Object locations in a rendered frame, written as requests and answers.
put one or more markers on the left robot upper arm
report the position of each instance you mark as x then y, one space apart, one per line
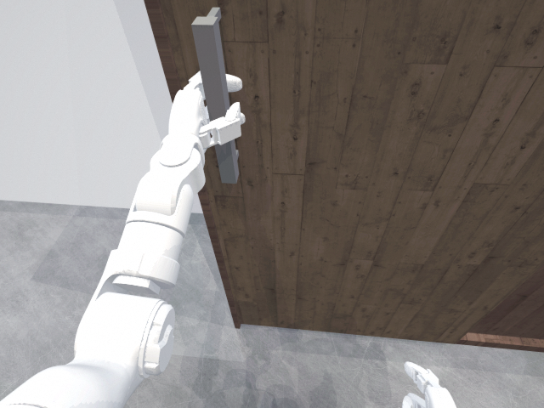
123 340

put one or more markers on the left robot forearm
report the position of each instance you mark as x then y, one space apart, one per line
146 259

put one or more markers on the robot right hand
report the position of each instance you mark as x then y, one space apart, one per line
428 383

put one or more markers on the wardrobe door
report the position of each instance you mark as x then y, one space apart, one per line
391 163
521 314

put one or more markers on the robot left hand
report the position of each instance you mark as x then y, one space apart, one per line
189 114

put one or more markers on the handle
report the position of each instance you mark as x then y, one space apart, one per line
211 61

